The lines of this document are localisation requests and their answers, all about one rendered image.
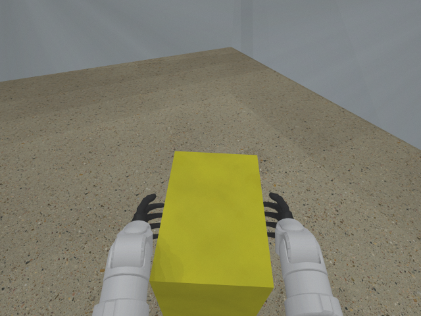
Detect robot left hand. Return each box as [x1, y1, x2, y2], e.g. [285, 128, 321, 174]
[132, 194, 164, 239]

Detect right robot forearm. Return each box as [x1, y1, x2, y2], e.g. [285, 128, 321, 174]
[275, 218, 343, 316]

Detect carton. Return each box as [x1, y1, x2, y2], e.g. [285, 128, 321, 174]
[149, 151, 274, 316]

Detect left robot forearm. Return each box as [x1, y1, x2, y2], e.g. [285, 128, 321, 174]
[92, 221, 153, 316]

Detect robot right hand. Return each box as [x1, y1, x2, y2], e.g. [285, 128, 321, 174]
[263, 192, 293, 238]

